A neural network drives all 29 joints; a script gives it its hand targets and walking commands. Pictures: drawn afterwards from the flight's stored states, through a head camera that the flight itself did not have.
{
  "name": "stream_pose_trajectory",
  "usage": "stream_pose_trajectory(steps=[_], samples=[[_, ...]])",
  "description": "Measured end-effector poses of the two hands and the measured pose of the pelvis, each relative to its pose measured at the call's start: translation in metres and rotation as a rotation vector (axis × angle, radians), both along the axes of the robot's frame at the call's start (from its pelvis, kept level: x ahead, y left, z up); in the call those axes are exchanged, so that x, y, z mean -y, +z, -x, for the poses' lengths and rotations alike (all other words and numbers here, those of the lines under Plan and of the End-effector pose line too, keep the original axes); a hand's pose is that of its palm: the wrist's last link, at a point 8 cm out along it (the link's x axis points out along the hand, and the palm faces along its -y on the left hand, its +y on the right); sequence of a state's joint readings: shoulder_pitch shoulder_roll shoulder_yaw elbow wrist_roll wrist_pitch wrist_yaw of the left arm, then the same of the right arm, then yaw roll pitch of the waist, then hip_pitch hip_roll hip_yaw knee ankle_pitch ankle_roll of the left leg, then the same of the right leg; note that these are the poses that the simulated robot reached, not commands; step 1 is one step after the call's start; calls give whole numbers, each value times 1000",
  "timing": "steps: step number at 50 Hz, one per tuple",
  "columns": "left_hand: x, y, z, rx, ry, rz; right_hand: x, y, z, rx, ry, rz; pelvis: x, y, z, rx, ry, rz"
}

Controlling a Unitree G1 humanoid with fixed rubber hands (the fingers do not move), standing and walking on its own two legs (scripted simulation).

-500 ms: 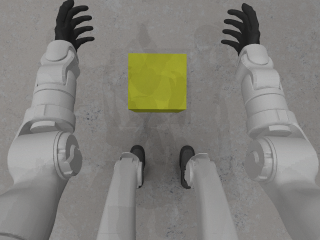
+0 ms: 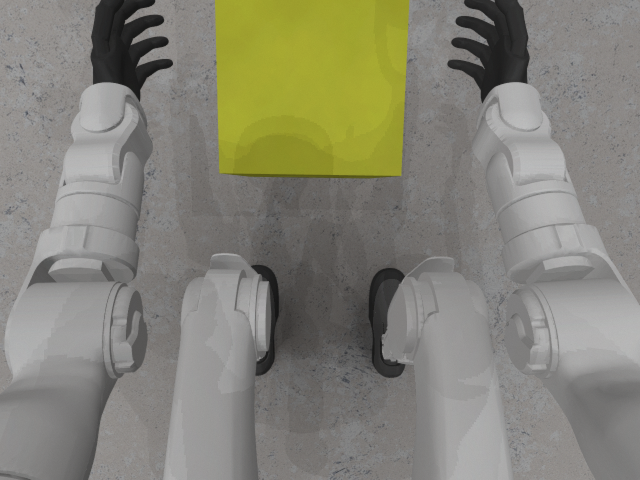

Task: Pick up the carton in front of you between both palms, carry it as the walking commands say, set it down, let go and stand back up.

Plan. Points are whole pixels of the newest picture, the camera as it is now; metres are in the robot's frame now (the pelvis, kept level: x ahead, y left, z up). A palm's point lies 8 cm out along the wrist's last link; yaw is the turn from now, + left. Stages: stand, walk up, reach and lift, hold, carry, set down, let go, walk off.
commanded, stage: reach and lift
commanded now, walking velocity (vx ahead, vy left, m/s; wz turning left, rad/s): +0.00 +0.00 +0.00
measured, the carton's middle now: (311, 105) +0.50 +0.04 -0.32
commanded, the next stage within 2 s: none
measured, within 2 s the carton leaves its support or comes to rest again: leaves its support in 1.16 s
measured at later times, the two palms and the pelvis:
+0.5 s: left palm (174, 84) +0.51 +0.21 -0.26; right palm (462, 83) +0.53 -0.15 -0.25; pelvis -0.02 +0.00 -0.08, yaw +0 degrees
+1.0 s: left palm (193, 80) +0.52 +0.18 -0.25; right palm (436, 82) +0.52 -0.12 -0.25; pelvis -0.02 +0.00 -0.08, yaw +0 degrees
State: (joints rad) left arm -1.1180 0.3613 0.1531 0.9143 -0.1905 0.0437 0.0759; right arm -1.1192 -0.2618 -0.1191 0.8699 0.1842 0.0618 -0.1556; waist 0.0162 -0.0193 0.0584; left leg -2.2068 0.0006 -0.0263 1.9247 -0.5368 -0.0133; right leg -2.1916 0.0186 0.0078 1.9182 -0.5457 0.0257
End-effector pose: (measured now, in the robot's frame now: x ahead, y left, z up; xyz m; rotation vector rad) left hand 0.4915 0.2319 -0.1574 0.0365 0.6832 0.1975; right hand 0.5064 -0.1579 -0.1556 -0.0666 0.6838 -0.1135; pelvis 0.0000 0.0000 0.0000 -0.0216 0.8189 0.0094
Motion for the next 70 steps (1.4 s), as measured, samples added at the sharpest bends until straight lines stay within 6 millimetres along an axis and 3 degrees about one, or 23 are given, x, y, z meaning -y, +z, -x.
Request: stream_pose_trajectory(steps=[10, 17, 20, 25, 37, 44, 59, 62, 70], samples=[[14, -54, -9, -41, -17, 16, -4, -54, -5, -46, -11, -12, 0, -50, 26, 121, 0, 0], [16, -95, -14, -54, -19, 11, -8, -98, -6, -63, -5, -16, -2, -72, 27, 171, -1, 2], [16, -104, -14, -55, -23, 1, -6, -106, -9, -60, -1, -10, -3, -77, 24, 189, -4, 2], [21, -101, -20, -42, -27, 13, -4, -96, -19, -20, 0, -1, -4, -79, 18, 186, 3, 2], [26, -89, -17, -47, -29, 18, -23, -90, -15, -36, 26, -32, -1, -71, 14, 137, 6, -3], [49, -93, -20, -30, -51, 47, -38, -92, -15, -38, 45, -36, 0, -72, 19, 155, 3, -3], [52, -85, -24, -59, -48, 47, -36, -82, -20, -61, 11, -22, -4, -86, 20, 196, 4, -3], [54, -67, -24, -35, -51, 49, -36, -62, -19, -32, -3, -20, -2, -84, 19, 188, 12, 0], [44, 20, 5, 9, 19, 65, -47, 21, -1, 9, -2, -80, 6, -53, 15, 143, 28, -6]])
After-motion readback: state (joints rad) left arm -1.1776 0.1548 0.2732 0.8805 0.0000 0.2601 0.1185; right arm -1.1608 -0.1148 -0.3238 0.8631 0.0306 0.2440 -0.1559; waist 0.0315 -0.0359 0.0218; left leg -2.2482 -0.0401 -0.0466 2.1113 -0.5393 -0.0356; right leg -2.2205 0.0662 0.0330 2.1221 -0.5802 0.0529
